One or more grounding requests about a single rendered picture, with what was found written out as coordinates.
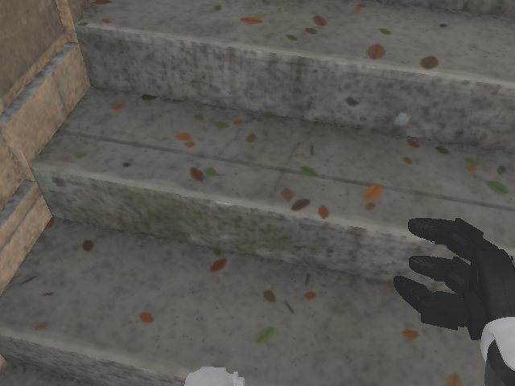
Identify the robot left thigh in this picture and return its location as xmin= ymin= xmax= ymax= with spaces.
xmin=185 ymin=367 xmax=245 ymax=386

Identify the robot right forearm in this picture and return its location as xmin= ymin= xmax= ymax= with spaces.
xmin=480 ymin=317 xmax=515 ymax=386

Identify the right robot hand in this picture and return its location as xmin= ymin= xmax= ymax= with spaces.
xmin=393 ymin=218 xmax=515 ymax=340

